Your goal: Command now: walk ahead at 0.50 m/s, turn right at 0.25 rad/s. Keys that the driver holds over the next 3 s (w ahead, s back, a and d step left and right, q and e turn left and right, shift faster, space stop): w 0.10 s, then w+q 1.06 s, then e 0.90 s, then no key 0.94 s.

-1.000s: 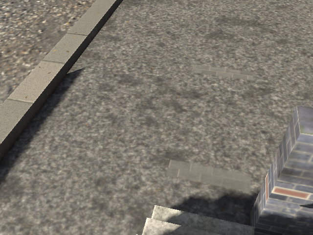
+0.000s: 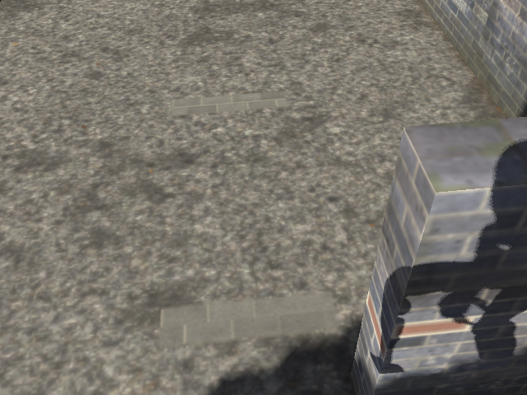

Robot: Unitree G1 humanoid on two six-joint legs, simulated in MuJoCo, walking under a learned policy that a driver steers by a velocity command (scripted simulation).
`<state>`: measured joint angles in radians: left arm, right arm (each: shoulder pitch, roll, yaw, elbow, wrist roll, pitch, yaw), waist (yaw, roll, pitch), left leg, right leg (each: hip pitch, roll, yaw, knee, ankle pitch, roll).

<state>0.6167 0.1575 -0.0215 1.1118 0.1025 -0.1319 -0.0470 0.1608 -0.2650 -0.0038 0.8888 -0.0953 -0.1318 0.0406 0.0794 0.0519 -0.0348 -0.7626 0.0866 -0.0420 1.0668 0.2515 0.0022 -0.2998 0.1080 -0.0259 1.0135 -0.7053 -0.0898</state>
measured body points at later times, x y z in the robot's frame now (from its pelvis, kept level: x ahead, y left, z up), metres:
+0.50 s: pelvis +0.26 -0.02 -0.28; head +0.26 -0.03 +0.17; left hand +0.39 +0.18 -0.40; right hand +0.16 -0.20 -0.43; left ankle +0.13 +0.08 -0.88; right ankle +0.41 -0.14 -0.99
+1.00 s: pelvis +0.47 -0.04 -0.43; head +0.46 -0.04 +0.02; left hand +0.25 +0.04 -0.57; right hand +0.68 -0.19 -0.55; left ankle +0.60 +0.19 -1.09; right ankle +0.37 -0.13 -1.09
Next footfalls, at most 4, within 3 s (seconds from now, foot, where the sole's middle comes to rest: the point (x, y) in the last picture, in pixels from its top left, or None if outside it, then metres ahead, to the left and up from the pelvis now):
0.14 left None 0.16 0.08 -0.92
0.56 right None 0.41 -0.12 -1.13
1.20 left None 0.58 0.14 -1.35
1.56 right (281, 373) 0.99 0.08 -1.56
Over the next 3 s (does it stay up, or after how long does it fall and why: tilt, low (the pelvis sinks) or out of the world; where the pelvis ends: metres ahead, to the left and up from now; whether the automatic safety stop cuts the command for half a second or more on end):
stays up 1.01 0.14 -0.79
